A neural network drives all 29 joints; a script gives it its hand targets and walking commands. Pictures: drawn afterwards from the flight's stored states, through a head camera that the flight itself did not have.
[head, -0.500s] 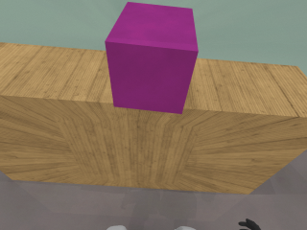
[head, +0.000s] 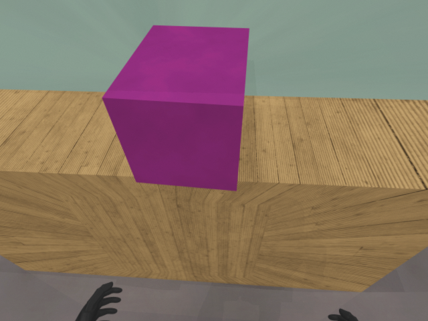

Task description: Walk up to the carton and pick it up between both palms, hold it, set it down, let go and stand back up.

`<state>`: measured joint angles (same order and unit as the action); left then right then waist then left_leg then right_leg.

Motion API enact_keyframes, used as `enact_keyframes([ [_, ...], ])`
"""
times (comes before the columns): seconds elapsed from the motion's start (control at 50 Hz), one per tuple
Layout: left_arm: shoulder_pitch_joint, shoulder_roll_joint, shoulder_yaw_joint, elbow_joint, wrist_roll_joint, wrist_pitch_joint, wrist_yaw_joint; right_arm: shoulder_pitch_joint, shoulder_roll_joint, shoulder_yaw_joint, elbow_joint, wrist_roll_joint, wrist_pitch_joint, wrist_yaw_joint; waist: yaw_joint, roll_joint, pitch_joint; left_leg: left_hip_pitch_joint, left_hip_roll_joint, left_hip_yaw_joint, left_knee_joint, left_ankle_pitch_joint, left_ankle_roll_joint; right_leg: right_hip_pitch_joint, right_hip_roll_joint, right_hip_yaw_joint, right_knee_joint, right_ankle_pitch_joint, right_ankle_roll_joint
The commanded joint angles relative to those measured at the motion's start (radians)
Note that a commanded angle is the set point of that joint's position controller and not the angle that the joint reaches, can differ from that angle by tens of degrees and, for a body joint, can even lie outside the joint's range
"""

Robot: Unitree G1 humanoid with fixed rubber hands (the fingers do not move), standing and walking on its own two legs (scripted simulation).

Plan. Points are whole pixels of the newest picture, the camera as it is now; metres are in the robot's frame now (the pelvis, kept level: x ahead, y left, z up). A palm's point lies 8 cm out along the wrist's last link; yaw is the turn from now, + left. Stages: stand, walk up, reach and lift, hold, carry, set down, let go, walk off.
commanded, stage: walk up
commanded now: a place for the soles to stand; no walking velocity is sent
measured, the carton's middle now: (193, 104) +0.55 +0.08 +0.12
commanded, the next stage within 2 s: none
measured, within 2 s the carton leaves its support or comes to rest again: neither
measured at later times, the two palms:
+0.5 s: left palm out of the picture +0.11 +0.27 -0.08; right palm out of the picture +0.15 -0.24 -0.08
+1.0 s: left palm out of the picture +0.03 +0.36 -0.12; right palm out of the picture +0.14 -0.18 -0.09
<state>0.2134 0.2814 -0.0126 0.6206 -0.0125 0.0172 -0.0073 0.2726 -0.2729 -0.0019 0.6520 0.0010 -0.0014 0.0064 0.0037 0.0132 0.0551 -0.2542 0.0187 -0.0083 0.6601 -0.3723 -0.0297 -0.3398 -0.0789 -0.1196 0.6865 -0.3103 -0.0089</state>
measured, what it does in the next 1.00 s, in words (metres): steps on the spot: left foot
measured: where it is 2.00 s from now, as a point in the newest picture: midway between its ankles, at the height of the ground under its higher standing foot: outside the picture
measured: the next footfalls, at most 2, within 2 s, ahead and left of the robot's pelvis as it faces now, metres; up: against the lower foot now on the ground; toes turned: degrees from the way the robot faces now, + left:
left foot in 0.88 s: +0.10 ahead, +0.18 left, +0.00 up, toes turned -4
right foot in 1.18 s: +0.15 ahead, -0.03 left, +0.00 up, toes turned -3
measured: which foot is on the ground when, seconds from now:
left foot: down 0.00-0.68, up 0.70-0.86, down 0.88-1.00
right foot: down 0.00-0.90, up 0.92-1.00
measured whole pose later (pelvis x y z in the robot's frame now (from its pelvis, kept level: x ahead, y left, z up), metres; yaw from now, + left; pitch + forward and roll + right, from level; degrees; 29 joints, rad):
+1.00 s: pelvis +0.04 +0.08 -0.01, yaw +6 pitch -3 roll +0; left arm 0.43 0.32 0.06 0.73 0.03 0.04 0.02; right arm 0.35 -0.27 -0.05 0.68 -0.03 -0.01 0.02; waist 0.01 -0.04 0.03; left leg -0.33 0.03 0.09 0.73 -0.35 0.03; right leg -0.40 -0.08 0.01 1.06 -0.56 -0.01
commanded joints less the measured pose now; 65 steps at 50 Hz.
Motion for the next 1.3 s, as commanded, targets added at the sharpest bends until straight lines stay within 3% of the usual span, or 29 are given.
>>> enact_keyframes([
  [0.0, 0.009, 0.153, 0.038, -0.077, 0.006, -0.034, -0.001, 0.017, -0.137, -0.036, -0.075, 0.000, -0.025, -0.001, -0.001, -0.008, -0.135, 0.018, 0.081, -0.104, -0.123, 0.353, 0.074, 0.116, -0.109, 0.134, -0.171, 0.327, -0.058],
  [0.24, 0.023, 0.169, 0.041, -0.066, 0.006, -0.031, -0.006, -0.031, -0.132, -0.040, -0.082, 0.003, -0.012, 0.009, -0.002, -0.017, -0.093, -0.018, 0.049, -0.092, -0.148, 0.202, 0.062, 0.110, -0.116, 0.105, -0.265, 0.121, -0.057],
  [0.44, 0.038, 0.164, 0.040, -0.056, 0.014, -0.030, -0.007, -0.037, -0.140, -0.045, -0.084, 0.005, -0.022, 0.006, 0.010, 0.001, -0.088, -0.034, 0.057, -0.123, -0.175, 0.315, 0.072, 0.177, -0.098, 0.051, -0.216, 0.235, -0.050],
  [0.56, 0.027, 0.159, 0.042, -0.051, 0.010, -0.021, -0.007, -0.021, -0.144, -0.047, -0.079, 0.008, -0.015, 0.006, 0.005, -0.020, -0.031, -0.088, 0.045, -0.141, -0.192, 0.216, 0.069, 0.151, -0.100, 0.054, -0.246, 0.087, -0.047],
  [0.62, 0.056, 0.149, 0.039, -0.038, 0.010, -0.022, -0.008, -0.016, -0.149, -0.053, -0.079, 0.005, -0.019, 0.005, 0.014, 0.015, -0.033, -0.082, 0.043, -0.153, -0.202, 0.215, 0.072, 0.149, -0.095, 0.046, -0.246, 0.078, -0.042],
  [0.64, 0.208, 0.177, 0.090, -0.001, 0.062, -0.035, 0.012, 0.033, -0.152, -0.070, -0.065, -0.030, -0.011, 0.034, 0.034, 0.004, -0.084, -0.197, -0.022, -0.082, -0.093, -0.196, 0.102, 0.317, -0.142, 0.139, -0.274, -0.319, -0.103],
  [0.66, 0.272, 0.251, 0.117, 0.022, 0.080, -0.037, 0.026, 0.001, -0.120, -0.069, -0.088, -0.041, -0.003, 0.048, 0.073, -0.093, -0.025, -0.367, -0.053, 0.005, 0.072, -0.238, 0.074, 0.375, -0.296, 0.316, -0.398, -0.538, -0.183],
  [0.68, 0.280, 0.292, 0.130, 0.035, 0.083, -0.040, 0.039, -0.039, -0.097, -0.072, -0.118, -0.056, 0.005, 0.059, 0.089, -0.154, 0.041, -0.458, 0.003, 0.012, 0.232, -0.214, 0.060, 0.343, -0.449, 0.463, -0.486, -0.567, -0.279],
  [0.7, 0.271, 0.273, 0.125, 0.037, 0.081, -0.047, 0.048, -0.085, -0.105, -0.077, -0.138, -0.058, 0.011, 0.067, 0.105, -0.116, 0.131, -0.526, 0.053, -0.040, 0.307, -0.199, 0.048, 0.290, -0.501, 0.501, -0.534, -0.506, -0.312],
  [0.72, 0.249, 0.256, 0.120, 0.044, 0.083, -0.056, 0.054, -0.082, -0.111, -0.087, -0.144, -0.055, 0.009, 0.072, 0.082, -0.073, 0.140, -0.511, 0.092, -0.070, 0.311, -0.161, 0.042, 0.256, -0.500, 0.467, -0.538, -0.451, -0.307],
  [0.76, 0.145, 0.256, 0.114, 0.042, 0.081, -0.070, 0.056, -0.012, -0.084, -0.097, -0.141, -0.039, 0.002, 0.079, 0.020, -0.126, 0.094, -0.354, 0.124, -0.088, 0.212, -0.139, 0.044, 0.149, -0.447, 0.326, -0.519, -0.396, -0.254],
  [0.8, 0.077, 0.240, 0.116, 0.041, 0.072, -0.066, 0.049, 0.056, -0.068, -0.103, -0.108, -0.030, -0.007, 0.091, -0.014, -0.193, 0.043, -0.131, 0.068, 0.007, 0.122, -0.048, 0.044, 0.011, -0.328, 0.159, -0.492, -0.374, -0.191],
  [0.82, 0.032, 0.229, 0.111, 0.032, 0.064, -0.057, 0.043, 0.120, -0.071, -0.111, -0.084, -0.025, -0.014, 0.089, -0.056, -0.198, 0.026, 0.046, 0.041, 0.051, 0.030, 0.049, 0.055, -0.109, -0.269, 0.061, -0.420, -0.388, -0.154],
  [0.84, 0.029, 0.190, 0.102, 0.029, 0.062, -0.045, 0.036, 0.204, -0.084, -0.122, -0.046, -0.025, -0.021, 0.081, -0.087, -0.150, -0.013, 0.200, -0.017, 0.109, 0.003, 0.091, 0.061, -0.206, -0.198, -0.027, -0.305, -0.452, -0.114],
  [0.86, 0.072, 0.133, 0.084, 0.024, 0.055, -0.029, 0.027, 0.273, -0.123, -0.135, -0.014, -0.024, -0.029, 0.063, -0.106, -0.016, -0.009, 0.258, -0.046, 0.105, -0.062, 0.049, 0.068, -0.261, -0.109, -0.099, -0.108, -0.486, -0.076],
  [0.88, 0.096, 0.047, 0.053, -0.008, 0.038, -0.023, 0.016, 0.319, -0.207, -0.154, -0.006, -0.032, -0.031, 0.041, -0.152, 0.247, -0.017, 0.236, 0.095, -0.147, -0.242, -0.128, 0.118, -0.316, -0.013, -0.135, 0.178, -0.425, -0.027],
  [0.9, 0.076, 0.053, 0.054, -0.063, 0.020, -0.015, 0.013, 0.269, -0.304, -0.157, -0.040, -0.043, -0.028, 0.015, -0.137, 0.291, 0.032, 0.068, 0.313, -0.575, -0.468, -0.335, 0.220, -0.366, 0.067, 0.047, 0.356, -0.414, -0.001],
  [0.92, 0.090, 0.114, 0.078, -0.054, 0.029, -0.005, 0.018, 0.206, -0.285, -0.142, -0.033, -0.029, -0.021, -0.002, -0.099, 0.119, 0.083, -0.013, 0.379, -0.600, -0.491, -0.350, 0.282, -0.341, 0.024, 0.164, 0.454, -0.331, -0.006],
  [0.94, 0.144, 0.126, 0.082, -0.041, 0.032, 0.000, 0.023, 0.145, -0.262, -0.127, -0.040, -0.030, -0.018, -0.013, -0.064, 0.096, 0.105, -0.021, 0.400, -0.560, -0.466, -0.271, 0.315, -0.344, 0.020, 0.186, 0.501, -0.284, -0.004],
  [1.0, 0.250, 0.135, 0.092, -0.003, 0.047, -0.008, 0.029, 0.034, -0.180, -0.085, -0.060, -0.039, -0.023, -0.019, -0.003, 0.105, 0.083, -0.102, 0.346, -0.302, -0.389, -0.002, 0.296, -0.185, -0.010, 0.228, 0.419, -0.173, 0.018],
  [1.08, 0.240, 0.098, 0.086, -0.016, 0.042, -0.005, 0.014, 0.004, -0.174, -0.070, -0.065, -0.045, -0.020, -0.019, 0.001, 0.152, 0.080, -0.103, 0.334, -0.148, -0.320, 0.208, 0.260, -0.052, 0.012, 0.165, 0.151, -0.136, 0.027],
  [1.12, 0.241, 0.089, 0.090, -0.026, 0.043, -0.016, 0.012, -0.002, -0.184, -0.060, -0.076, -0.033, -0.007, -0.014, 0.007, 0.163, 0.022, -0.118, 0.282, -0.041, -0.232, 0.327, 0.210, 0.074, 0.060, 0.108, 0.000, -0.005, 0.008],
  [1.14, 0.265, 0.093, 0.094, -0.030, 0.040, -0.026, 0.009, -0.031, -0.204, -0.057, -0.080, -0.022, 0.001, -0.010, 0.034, 0.161, -0.013, -0.176, 0.263, -0.005, -0.189, 0.244, 0.183, 0.173, 0.071, 0.107, -0.085, 0.100, -0.003],
  [1.16, 0.248, 0.120, 0.106, -0.036, 0.041, -0.031, 0.007, -0.035, -0.189, -0.049, -0.094, -0.015, 0.003, -0.007, 0.041, 0.089, -0.012, -0.226, 0.245, 0.017, -0.167, 0.118, 0.142, 0.209, 0.072, 0.162, -0.133, 0.145, -0.024],
  [1.18, 0.228, 0.158, 0.118, -0.047, 0.049, -0.036, 0.010, -0.003, -0.141, -0.031, -0.103, -0.005, 0.001, -0.002, 0.033, -0.036, -0.022, -0.273, 0.204, 0.069, -0.069, 0.040, 0.094, 0.240, -0.026, 0.315, -0.188, 0.168, -0.064],
  [1.2, 0.191, 0.214, 0.122, -0.064, 0.040, -0.038, 0.012, 0.058, -0.095, -0.019, -0.100, 0.006, 0.008, 0.002, 0.000, -0.135, -0.051, -0.188, 0.082, 0.123, 0.043, -0.118, 0.042, 0.109, -0.162, 0.549, -0.298, -0.010, -0.154],
  [1.22, 0.154, 0.215, 0.123, -0.057, 0.015, -0.027, 0.015, 0.060, -0.111, -0.030, -0.086, 0.005, 0.018, -0.005, 0.003, -0.139, -0.042, -0.066, 0.045, 0.087, 0.070, -0.154, 0.044, -0.023, -0.173, 0.595, -0.342, -0.141, -0.222],
  [1.24, 0.121, 0.186, 0.108, -0.061, 0.008, -0.023, 0.015, 0.039, -0.133, -0.036, -0.098, -0.001, 0.016, -0.006, -0.002, -0.107, -0.002, -0.044, 0.050, 0.061, 0.009, -0.093, 0.048, -0.078, -0.139, 0.561, -0.346, -0.133, -0.208],
  [1.28, 0.072, 0.146, 0.083, -0.073, 0.004, -0.020, 0.011, 0.030, -0.147, -0.037, -0.104, -0.007, -0.008, -0.009, -0.014, -0.083, -0.003, 0.019, 0.110, 0.006, -0.154, 0.018, 0.067, -0.106, -0.033, 0.394, -0.249, 0.087, -0.110],
])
